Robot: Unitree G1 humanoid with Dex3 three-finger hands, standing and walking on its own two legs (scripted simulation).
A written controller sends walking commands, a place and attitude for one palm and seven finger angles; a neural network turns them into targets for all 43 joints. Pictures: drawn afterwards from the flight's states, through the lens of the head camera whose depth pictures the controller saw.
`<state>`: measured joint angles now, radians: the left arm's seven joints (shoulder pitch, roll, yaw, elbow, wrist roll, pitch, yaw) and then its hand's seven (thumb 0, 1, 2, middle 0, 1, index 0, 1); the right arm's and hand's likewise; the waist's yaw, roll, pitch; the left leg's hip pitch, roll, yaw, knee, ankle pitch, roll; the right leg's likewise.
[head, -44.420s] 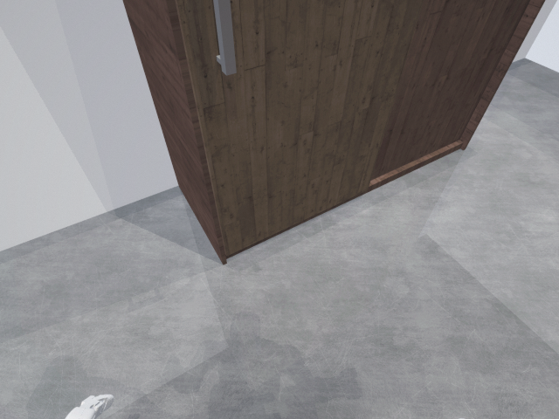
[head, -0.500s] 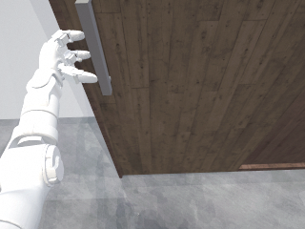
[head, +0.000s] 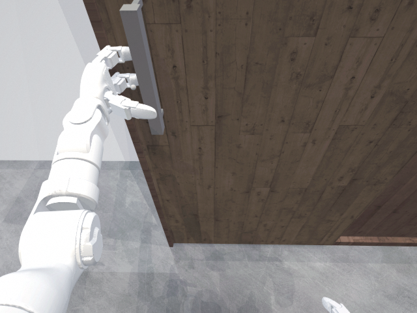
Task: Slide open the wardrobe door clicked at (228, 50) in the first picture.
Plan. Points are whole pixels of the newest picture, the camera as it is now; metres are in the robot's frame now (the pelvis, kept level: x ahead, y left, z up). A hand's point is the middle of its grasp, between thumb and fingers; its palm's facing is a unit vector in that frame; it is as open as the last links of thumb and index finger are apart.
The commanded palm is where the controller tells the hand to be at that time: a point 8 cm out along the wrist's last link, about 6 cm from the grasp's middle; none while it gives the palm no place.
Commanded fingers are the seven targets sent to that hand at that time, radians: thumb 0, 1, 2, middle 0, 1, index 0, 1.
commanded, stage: slide the fingers in behind the handle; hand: left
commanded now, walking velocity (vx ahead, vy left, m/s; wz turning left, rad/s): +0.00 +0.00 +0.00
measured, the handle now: (149, 74) +0.50 +0.13 +0.21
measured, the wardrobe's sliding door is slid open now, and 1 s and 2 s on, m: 0.00 0.00 0.00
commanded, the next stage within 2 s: grip the handle and tug to test in 1.02 s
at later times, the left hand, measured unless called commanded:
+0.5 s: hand (149, 89) +0.45 +0.12 +0.21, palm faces -0.01 -1.00 -0.02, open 14.0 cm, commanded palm +0.44 +0.17 +0.21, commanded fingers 0.00 -0.50 0.30 -0.30 -1.20 -0.30 -1.20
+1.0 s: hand (149, 89) +0.45 +0.12 +0.21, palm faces +0.01 -1.00 -0.01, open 14.0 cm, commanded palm +0.43 +0.17 +0.21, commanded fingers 0.00 -0.50 0.30 -0.30 -1.20 -0.30 -1.20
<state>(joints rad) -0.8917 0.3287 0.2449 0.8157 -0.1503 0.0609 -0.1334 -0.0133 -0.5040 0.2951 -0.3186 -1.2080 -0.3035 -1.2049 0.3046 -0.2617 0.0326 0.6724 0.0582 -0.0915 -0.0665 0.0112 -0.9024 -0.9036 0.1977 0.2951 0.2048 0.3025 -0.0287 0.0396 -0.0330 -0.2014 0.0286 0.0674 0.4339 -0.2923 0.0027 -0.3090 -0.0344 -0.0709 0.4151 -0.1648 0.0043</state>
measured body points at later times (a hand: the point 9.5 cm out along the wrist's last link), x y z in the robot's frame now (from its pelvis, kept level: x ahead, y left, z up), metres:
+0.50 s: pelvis -0.01 +0.00 +0.00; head +0.01 -0.02 +0.45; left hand +0.45 +0.18 +0.21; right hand +0.10 -0.25 -0.12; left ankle -0.05 +0.11 -0.74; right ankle +0.03 -0.13 -0.74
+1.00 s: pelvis -0.02 -0.01 +0.00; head +0.00 -0.02 +0.45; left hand +0.45 +0.18 +0.21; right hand +0.07 -0.27 -0.12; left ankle -0.05 +0.11 -0.74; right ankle +0.03 -0.13 -0.74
